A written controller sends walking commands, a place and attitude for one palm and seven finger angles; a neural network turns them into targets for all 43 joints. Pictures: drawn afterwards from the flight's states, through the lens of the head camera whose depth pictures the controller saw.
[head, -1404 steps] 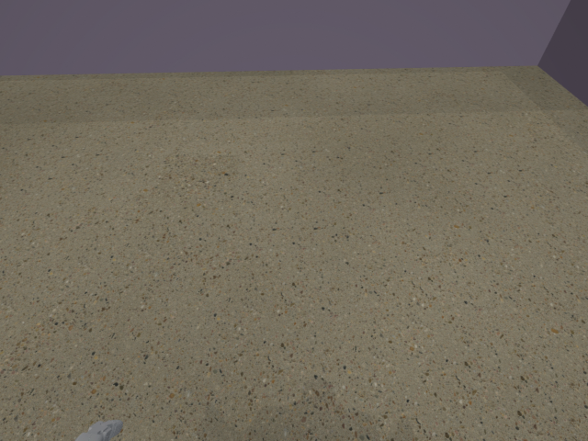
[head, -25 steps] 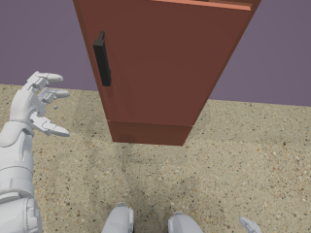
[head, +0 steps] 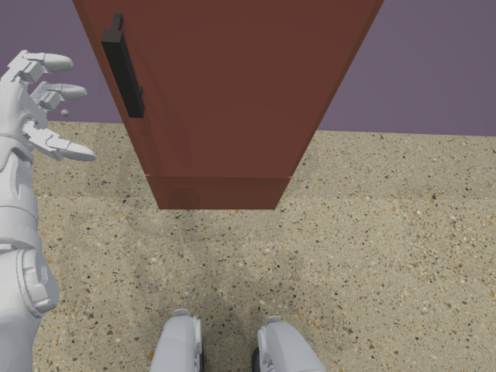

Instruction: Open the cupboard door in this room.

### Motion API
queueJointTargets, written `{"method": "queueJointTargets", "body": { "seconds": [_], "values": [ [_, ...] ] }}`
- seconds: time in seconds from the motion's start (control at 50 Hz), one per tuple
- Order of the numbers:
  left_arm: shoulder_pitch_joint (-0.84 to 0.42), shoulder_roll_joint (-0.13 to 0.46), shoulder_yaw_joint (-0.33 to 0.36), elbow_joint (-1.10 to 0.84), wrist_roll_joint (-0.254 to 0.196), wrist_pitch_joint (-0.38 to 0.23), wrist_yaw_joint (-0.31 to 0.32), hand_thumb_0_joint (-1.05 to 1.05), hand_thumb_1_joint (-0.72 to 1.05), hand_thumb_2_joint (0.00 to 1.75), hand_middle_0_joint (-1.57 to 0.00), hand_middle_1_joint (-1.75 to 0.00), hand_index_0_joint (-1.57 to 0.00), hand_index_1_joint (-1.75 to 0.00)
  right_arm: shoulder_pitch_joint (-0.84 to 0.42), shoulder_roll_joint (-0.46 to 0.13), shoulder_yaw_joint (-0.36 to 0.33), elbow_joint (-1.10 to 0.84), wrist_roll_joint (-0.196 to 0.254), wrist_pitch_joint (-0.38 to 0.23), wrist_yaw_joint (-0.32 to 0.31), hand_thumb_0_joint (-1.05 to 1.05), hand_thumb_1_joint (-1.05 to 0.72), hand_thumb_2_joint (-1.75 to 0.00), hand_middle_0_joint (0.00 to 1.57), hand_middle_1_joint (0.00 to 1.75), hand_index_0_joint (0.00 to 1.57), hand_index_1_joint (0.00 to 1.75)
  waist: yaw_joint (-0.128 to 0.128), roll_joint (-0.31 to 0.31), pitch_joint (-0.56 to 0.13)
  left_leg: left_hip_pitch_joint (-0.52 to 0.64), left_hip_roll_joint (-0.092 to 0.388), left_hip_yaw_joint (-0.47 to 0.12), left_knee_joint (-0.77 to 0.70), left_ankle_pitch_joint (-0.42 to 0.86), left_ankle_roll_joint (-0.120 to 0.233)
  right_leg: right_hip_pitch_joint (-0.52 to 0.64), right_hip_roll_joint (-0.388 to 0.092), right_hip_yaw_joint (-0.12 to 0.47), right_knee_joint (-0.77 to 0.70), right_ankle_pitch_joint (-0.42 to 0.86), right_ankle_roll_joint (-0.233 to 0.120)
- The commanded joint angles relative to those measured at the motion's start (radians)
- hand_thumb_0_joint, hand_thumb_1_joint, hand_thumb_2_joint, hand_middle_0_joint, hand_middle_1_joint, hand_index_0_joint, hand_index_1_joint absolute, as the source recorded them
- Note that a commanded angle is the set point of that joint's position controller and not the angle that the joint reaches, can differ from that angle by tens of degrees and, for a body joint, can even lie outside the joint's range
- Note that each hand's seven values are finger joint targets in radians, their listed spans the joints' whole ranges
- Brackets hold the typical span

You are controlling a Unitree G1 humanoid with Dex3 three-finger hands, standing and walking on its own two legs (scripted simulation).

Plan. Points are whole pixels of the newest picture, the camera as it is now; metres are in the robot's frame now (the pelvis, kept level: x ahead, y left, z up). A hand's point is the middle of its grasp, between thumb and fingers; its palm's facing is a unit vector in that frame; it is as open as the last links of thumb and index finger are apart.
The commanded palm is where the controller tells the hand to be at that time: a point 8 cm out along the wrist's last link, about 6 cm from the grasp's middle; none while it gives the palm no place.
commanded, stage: move the hooked fingers beside the handle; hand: left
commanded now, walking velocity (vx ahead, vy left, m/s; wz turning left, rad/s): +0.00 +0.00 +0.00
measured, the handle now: (128, 70) +0.58 +0.17 +0.07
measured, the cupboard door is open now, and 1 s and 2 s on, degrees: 0 0 0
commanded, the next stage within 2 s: slide the fingers in behind the handle in 1.06 s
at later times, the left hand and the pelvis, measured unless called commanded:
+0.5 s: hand (76, 94) +0.53 +0.25 +0.06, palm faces -0.02 -1.00 -0.02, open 14.0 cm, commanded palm +0.52 +0.28 +0.06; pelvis +0.00 +0.00 -0.01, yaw -2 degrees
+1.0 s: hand (80, 96) +0.52 +0.24 +0.06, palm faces -0.01 -1.00 -0.01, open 14.0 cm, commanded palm +0.51 +0.27 +0.06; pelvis +0.00 +0.01 -0.01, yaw -1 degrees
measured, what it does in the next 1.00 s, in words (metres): stands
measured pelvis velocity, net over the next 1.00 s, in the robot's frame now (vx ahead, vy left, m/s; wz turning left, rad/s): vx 0.00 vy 0.01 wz -0.02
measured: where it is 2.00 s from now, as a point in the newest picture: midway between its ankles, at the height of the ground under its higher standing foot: outside the picture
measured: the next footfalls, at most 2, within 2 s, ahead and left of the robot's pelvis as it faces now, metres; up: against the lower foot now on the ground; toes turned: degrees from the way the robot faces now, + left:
none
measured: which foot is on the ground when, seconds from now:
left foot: down 0.00-1.00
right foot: down 0.00-1.00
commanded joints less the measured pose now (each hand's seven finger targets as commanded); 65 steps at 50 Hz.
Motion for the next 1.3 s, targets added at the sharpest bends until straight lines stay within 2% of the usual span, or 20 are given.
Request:
{"method": "queueJointTargets", "body": {
  "seconds": [0.0, 0.1, 0.16, 0.2, 0.24, 0.26, 0.28, 0.3, 0.32, 0.42, 0.48, 0.6, 0.68, 0.8, 0.86, 0.96, 1.06, 1.14, 1.16, 1.28],
  "values": [
    [-0.431, 0.318, 0.06, -0.148, -0.003, -0.027, 0.01, 0.0, -0.5, 0.3, -0.3, -1.2, -0.3, -1.2, 0.162, -0.202, -0.07, -0.054, -0.006, -0.01, -0.02, 0.0, -0.9, -0.9, 0.2, 0.3, 0.2, 0.3, -0.019, 0.132, -0.467, 0.499, 0.006, -0.064, -0.1, 0.353, 0.016, 0.021, 0.007, 0.01, -0.147, 0.284, -0.023],
    [-0.508, 0.337, 0.056, -0.18, 0.014, -0.041, 0.025, 0.0, -0.5, 0.3, -0.3, -1.2, -0.3, -1.2, 0.183, -0.198, -0.066, -0.054, -0.014, 0.0, -0.012, 0.0, -0.9, -0.9, 0.2, 0.3, 0.2, 0.3, -0.03, 0.183, -0.521, 0.527, 0.011, -0.065, -0.075, 0.411, 0.015, 0.004, 0.012, 0.011, -0.129, 0.321, -0.025],
    [-0.555, 0.383, 0.066, -0.111, 0.028, -0.024, 0.029, 0.0, -0.5, 0.3, -0.3, -1.2, -0.3, -1.2, 0.186, -0.205, -0.056, -0.05, -0.011, 0.008, -0.013, 0.0, -0.9, -0.9, 0.2, 0.3, 0.2, 0.3, -0.059, 0.15, -0.477, 0.435, 0.012, -0.055, -0.062, 0.344, 0.023, 0.013, 0.014, 0.02, -0.137, 0.295, -0.015],
    [-0.572, 0.447, 0.102, -0.086, 0.039, -0.013, 0.03, 0.0, -0.5, 0.3, -0.3, -1.2, -0.3, -1.2, 0.197, -0.208, -0.049, -0.055, -0.011, 0.008, -0.016, 0.0, -0.9, -0.9, 0.2, 0.3, 0.2, 0.3, -0.055, 0.144, -0.49, 0.392, 0.009, -0.051, -0.048, 0.346, 0.028, 0.038, 0.016, 0.025, -0.125, 0.309, -0.017],
    [-0.603, 0.446, 0.081, -0.1, 0.06, -0.007, 0.03, 0.0, -0.5, 0.3, -0.3, -1.2, -0.3, -1.2, 0.207, -0.208, -0.049, -0.054, -0.014, 0.014, -0.013, 0.0, -0.9, -0.9, 0.2, 0.3, 0.2, 0.3, -0.057, 0.209, -0.525, 0.438, 0.012, -0.055, -0.046, 0.372, 0.022, 0.013, 0.015, 0.021, -0.119, 0.318, -0.018],
    [-0.569, 0.431, 0.076, -0.085, 0.063, -0.002, 0.028, 0.0, -0.5, 0.3, -0.3, -1.2, -0.3, -1.2, 0.213, -0.207, -0.048, -0.058, -0.015, 0.016, -0.009, 0.0, -0.9, -0.9, 0.2, 0.3, 0.2, 0.3, -0.052, 0.21, -0.528, 0.454, 0.013, -0.057, -0.046, 0.395, 0.021, 0.006, 0.016, 0.015, -0.118, 0.327, -0.02],
    [-0.533, 0.467, 0.104, -0.089, 0.067, 0.0, 0.028, 0.0, -0.5, 0.3, -0.3, -1.2, -0.3, -1.2, 0.214, -0.212, -0.048, -0.063, -0.018, 0.021, -0.007, 0.0, -0.9, -0.9, 0.2, 0.3, 0.2, 0.3, -0.033, 0.224, -0.537, 0.462, 0.015, -0.059, -0.047, 0.406, 0.017, 0.009, 0.017, 0.013, -0.112, 0.328, -0.023],
    [-0.527, 0.439, 0.086, -0.101, 0.062, -0.002, 0.022, 0.0, -0.5, 0.3, -0.3, -1.2, -0.3, -1.2, 0.215, -0.208, -0.049, -0.065, -0.019, 0.024, -0.005, 0.0, -0.9, -0.9, 0.2, 0.3, 0.2, 0.3, -0.035, 0.252, -0.56, 0.497, 0.015, -0.062, -0.047, 0.441, 0.016, -0.003, 0.019, 0.01, -0.105, 0.347, -0.027],
    [-0.503, 0.453, 0.102, -0.105, 0.064, 0.002, 0.02, 0.0, -0.5, 0.3, -0.3, -1.2, -0.3, -1.2, 0.221, -0.212, -0.051, -0.066, -0.02, 0.03, -0.004, 0.0, -0.9, -0.9, 0.2, 0.3, 0.2, 0.3, -0.026, 0.242, -0.574, 0.513, 0.019, -0.065, -0.049, 0.46, 0.012, -0.003, 0.018, 0.005, -0.104, 0.356, -0.025],
    [-0.508, 0.375, 0.072, -0.167, 0.032, 0.009, 0.005, 0.0, -0.5, 0.3, -0.3, -1.2, -0.3, -1.2, 0.225, -0.21, -0.063, -0.064, -0.018, 0.04, 0.003, 0.0, -0.9, -0.9, 0.2, 0.3, 0.2, 0.3, -0.039, 0.218, -0.582, 0.552, 0.021, -0.071, -0.063, 0.467, 0.014, -0.008, 0.023, 0.0, -0.123, 0.364, -0.02],
    [-0.544, 0.397, 0.093, -0.201, 0.025, -0.003, 0.019, 0.0, -0.5, 0.3, -0.3, -1.2, -0.3, -1.2, 0.227, -0.21, -0.066, -0.054, -0.017, 0.041, 0.001, 0.0, -0.9, -0.9, 0.2, 0.3, 0.2, 0.3, -0.046, 0.187, -0.565, 0.538, 0.02, -0.075, -0.073, 0.434, 0.016, 0.006, 0.023, 0.001, -0.134, 0.343, -0.018],
    [-0.516, 0.355, 0.072, -0.215, 0.038, -0.03, 0.045, 0.0, -0.5, 0.3, -0.3, -1.2, -0.3, -1.2, 0.226, -0.2, -0.068, -0.042, -0.021, 0.04, 0.007, 0.0, -0.9, -0.9, 0.2, 0.3, 0.2, 0.3, -0.036, 0.251, -0.558, 0.628, 0.022, -0.084, -0.088, 0.481, 0.006, -0.033, 0.024, -0.007, -0.139, 0.336, -0.03],
    [-0.494, 0.293, 0.015, -0.093, 0.046, 0.007, 0.045, 0.0, -0.5, 0.3, -0.3, -1.2, -0.3, -1.2, 0.218, -0.202, -0.062, -0.046, -0.017, 0.048, 0.01, 0.0, -0.9, -0.9, 0.2, 0.3, 0.2, 0.3, -0.064, 0.181, -0.426, 0.543, 0.019, -0.084, -0.104, 0.371, 0.01, -0.065, 0.024, -0.014, -0.16, 0.269, -0.024],
    [-0.533, 0.291, 0.023, -0.161, 0.036, -0.038, 0.054, 0.0, -0.5, 0.3, -0.3, -1.2, -0.3, -1.2, 0.209, -0.203, -0.064, -0.059, -0.027, 0.043, 0.01, 0.0, -0.9, -0.9, 0.2, 0.3, 0.2, 0.3, -0.051, 0.231, -0.486, 0.605, 0.021, -0.099, -0.094, 0.427, 0.001, -0.096, 0.02, -0.017, -0.133, 0.281, -0.034],
    [-0.552, 0.322, 0.045, -0.168, 0.036, -0.056, 0.061, 0.0, -0.5, 0.3, -0.3, -1.2, -0.3, -1.2, 0.203, -0.206, -0.066, -0.057, -0.026, 0.046, 0.009, 0.0, -0.9, -0.9, 0.2, 0.3, 0.2, 0.3, -0.051, 0.21, -0.515, 0.591, 0.019, -0.095, -0.087, 0.414, 0.003, -0.066, 0.021, -0.01, -0.132, 0.283, -0.029],
    [-0.559, 0.333, 0.042, -0.146, 0.05, -0.045, 0.068, 0.0, -0.5, 0.3, -0.3, -1.2, -0.3, -1.2, 0.2, -0.207, -0.061, -0.055, -0.024, 0.051, 0.008, 0.0, -0.9, -0.9, 0.2, 0.3, 0.2, 0.3, -0.056, 0.211, -0.506, 0.574, 0.019, -0.092, -0.088, 0.394, 0.006, -0.062, 0.02, -0.009, -0.134, 0.275, -0.027],
    [-0.526, 0.367, 0.075, -0.186, 0.047, -0.045, 0.064, 0.0, -0.5, 0.3, -0.3, -1.2, -0.3, -1.2, 0.201, -0.205, -0.063, -0.059, -0.024, 0.053, 0.007, 0.0, -0.9, -0.9, 0.2, 0.3, 0.2, 0.3, -0.032, 0.236, -0.567, 0.601, 0.018, -0.086, -0.085, 0.442, 0.003, -0.019, 0.02, -0.005, -0.133, 0.316, -0.029],
    [-0.493, 0.347, 0.062, -0.136, 0.036, -0.032, 0.046, 0.0, -0.5, 0.3, -0.3, -1.2, -0.3, -1.2, 0.197, -0.202, -0.06, -0.057, -0.018, 0.054, 0.007, 0.0, -0.9, -0.9, 0.2, 0.3, 0.2, 0.3, -0.04, 0.193, -0.517, 0.544, 0.015, -0.076, -0.083, 0.412, 0.009, -0.005, 0.024, -0.002, -0.14, 0.319, -0.024],
    [-0.505, 0.322, 0.041, -0.129, 0.03, -0.026, 0.043, 0.0, -0.5, 0.3, -0.3, -1.2, -0.3, -1.2, 0.2, -0.202, -0.059, -0.054, -0.016, 0.055, 0.006, 0.0, -0.9, -0.9, 0.2, 0.3, 0.2, 0.3, -0.056, 0.173, -0.487, 0.53, 0.015, -0.074, -0.087, 0.396, 0.013, -0.009, 0.024, -0.002, -0.149, 0.314, -0.022],
    [-0.514, 0.255, -0.002, -0.151, 0.021, -0.031, 0.043, 0.0, -0.5, 0.3, -0.3, -1.2, -0.3, -1.2, 0.2, -0.197, -0.066, -0.05, -0.019, 0.047, 0.007, 0.0, -0.9, -0.9, 0.2, 0.3, 0.2, 0.3, -0.054, 0.181, -0.476, 0.539, 0.013, -0.077, -0.094, 0.358, 0.011, -0.033, 0.023, -0.003, -0.155, 0.277, -0.024]
  ]
}}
